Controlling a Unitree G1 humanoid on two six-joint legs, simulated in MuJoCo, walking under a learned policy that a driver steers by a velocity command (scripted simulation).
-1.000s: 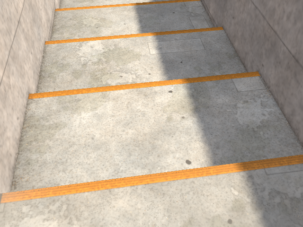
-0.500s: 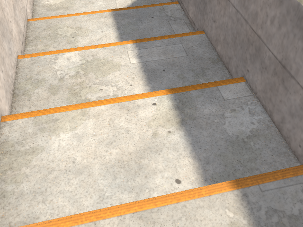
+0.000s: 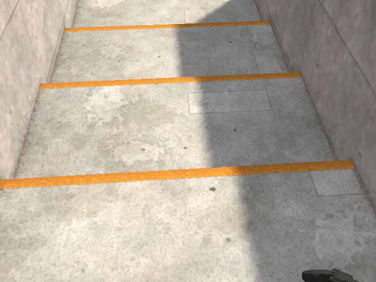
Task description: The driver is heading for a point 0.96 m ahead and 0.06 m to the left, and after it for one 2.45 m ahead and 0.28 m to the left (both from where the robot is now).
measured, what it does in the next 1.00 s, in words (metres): goes down: left foot, then right foot 0.10 m lower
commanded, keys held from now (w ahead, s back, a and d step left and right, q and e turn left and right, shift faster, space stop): w+shift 0.80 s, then shift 0.20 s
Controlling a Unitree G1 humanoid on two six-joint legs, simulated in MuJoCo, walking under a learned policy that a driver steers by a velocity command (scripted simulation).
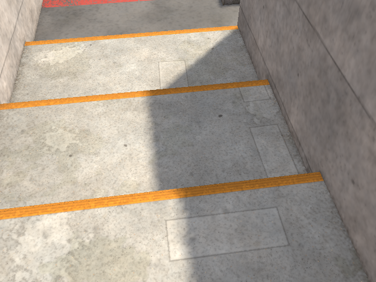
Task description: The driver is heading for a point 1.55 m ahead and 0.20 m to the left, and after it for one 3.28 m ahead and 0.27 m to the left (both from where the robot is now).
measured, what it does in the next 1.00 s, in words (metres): goes down: right foot 0.12 m lower, then left foot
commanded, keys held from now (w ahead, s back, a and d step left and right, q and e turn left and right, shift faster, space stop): shift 1.00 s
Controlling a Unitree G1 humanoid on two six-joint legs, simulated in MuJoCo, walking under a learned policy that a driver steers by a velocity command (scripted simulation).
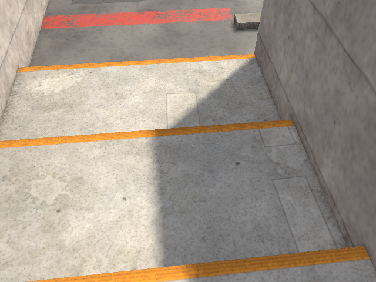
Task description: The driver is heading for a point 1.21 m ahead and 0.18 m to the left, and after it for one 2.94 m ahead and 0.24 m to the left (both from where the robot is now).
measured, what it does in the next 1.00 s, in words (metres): walks ahead: left foot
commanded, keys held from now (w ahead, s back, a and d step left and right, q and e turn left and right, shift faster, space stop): shift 0.42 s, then w+shift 0.08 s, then shift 0.50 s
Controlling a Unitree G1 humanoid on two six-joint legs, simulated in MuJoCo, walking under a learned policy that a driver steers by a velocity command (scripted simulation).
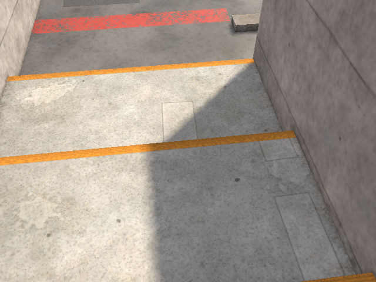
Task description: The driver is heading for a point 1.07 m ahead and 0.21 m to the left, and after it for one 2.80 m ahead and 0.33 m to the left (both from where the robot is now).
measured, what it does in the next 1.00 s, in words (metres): walks ahead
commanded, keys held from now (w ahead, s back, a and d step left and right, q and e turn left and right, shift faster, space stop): shift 0.60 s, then w+shift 0.40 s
